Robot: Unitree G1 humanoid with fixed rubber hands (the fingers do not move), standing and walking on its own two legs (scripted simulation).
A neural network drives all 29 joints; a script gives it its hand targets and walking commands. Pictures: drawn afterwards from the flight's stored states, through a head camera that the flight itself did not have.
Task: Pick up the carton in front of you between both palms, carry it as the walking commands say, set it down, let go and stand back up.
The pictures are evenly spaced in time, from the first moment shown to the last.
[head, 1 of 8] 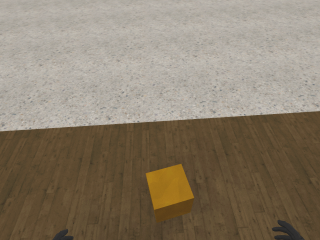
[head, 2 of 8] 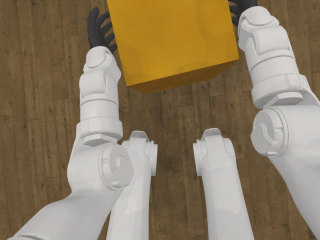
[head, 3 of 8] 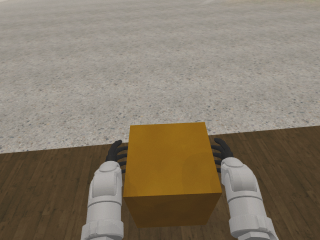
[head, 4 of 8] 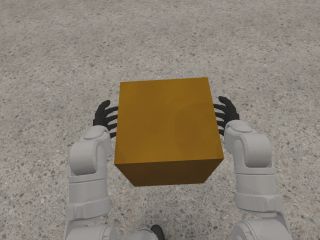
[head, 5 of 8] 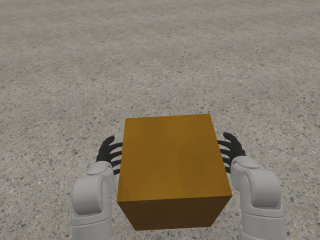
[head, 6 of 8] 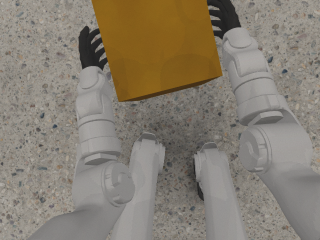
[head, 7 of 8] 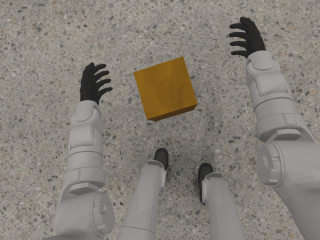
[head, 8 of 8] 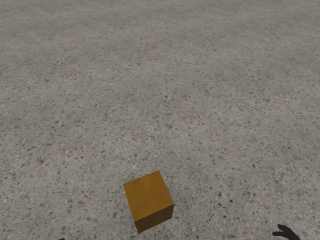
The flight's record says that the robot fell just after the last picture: no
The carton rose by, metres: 0.69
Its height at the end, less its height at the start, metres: -0.10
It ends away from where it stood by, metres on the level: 3.26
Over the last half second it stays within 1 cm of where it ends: yes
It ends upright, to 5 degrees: yes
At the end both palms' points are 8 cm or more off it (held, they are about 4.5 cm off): yes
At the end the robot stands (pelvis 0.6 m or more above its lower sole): yes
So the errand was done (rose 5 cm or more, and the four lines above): yes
